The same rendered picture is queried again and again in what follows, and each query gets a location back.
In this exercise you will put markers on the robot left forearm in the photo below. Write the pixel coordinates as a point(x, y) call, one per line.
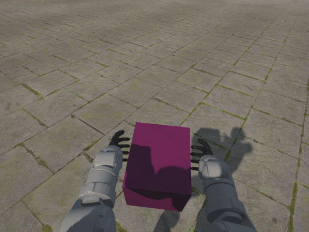
point(99, 188)

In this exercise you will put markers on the robot right hand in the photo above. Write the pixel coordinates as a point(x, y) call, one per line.
point(205, 149)

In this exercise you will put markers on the robot left hand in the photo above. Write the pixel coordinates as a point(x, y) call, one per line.
point(115, 140)

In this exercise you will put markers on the right robot upper arm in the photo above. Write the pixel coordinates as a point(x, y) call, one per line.
point(224, 226)

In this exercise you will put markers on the carton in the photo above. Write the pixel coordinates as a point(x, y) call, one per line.
point(158, 170)

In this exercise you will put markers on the robot right forearm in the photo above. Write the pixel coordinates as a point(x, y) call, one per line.
point(221, 196)

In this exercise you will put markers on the left robot upper arm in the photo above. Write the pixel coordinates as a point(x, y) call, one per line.
point(97, 218)

